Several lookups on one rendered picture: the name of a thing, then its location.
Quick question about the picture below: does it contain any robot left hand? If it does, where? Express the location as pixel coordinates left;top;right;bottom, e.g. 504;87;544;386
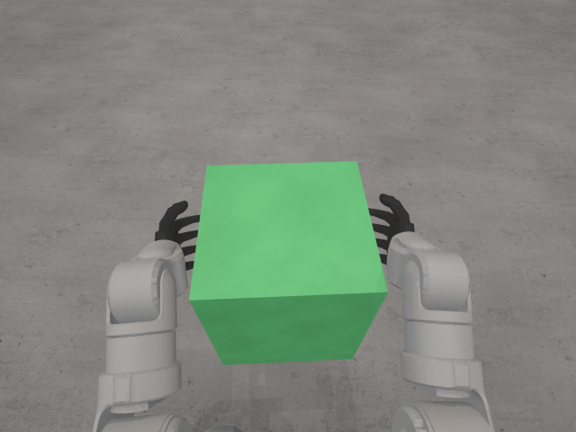
155;201;200;271

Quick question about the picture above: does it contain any carton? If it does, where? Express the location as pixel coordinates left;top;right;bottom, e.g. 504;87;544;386
189;161;388;365

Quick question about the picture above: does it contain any left robot forearm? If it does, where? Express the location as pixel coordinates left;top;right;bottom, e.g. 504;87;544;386
93;239;188;432

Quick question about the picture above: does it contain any left robot upper arm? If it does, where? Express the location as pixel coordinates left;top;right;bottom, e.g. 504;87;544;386
102;413;193;432

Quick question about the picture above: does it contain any right robot upper arm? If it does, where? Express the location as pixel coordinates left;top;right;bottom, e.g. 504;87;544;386
391;400;492;432

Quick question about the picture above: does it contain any robot right hand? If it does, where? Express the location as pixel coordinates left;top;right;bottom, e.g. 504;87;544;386
368;193;415;265

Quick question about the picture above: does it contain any right robot forearm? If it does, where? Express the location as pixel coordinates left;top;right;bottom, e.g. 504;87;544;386
387;231;495;432

